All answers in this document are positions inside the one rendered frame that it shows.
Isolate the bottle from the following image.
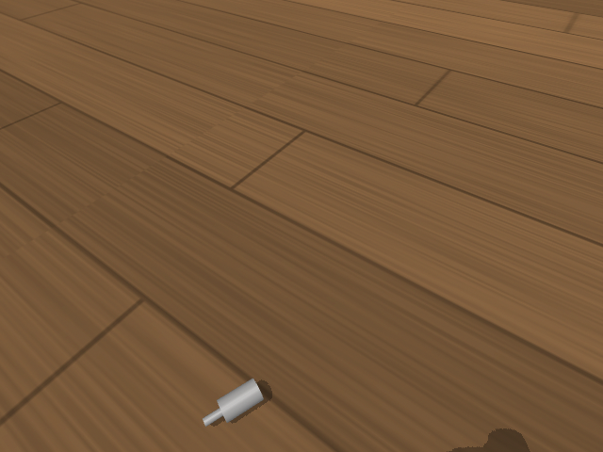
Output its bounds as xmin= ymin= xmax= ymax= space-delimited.
xmin=203 ymin=379 xmax=264 ymax=427

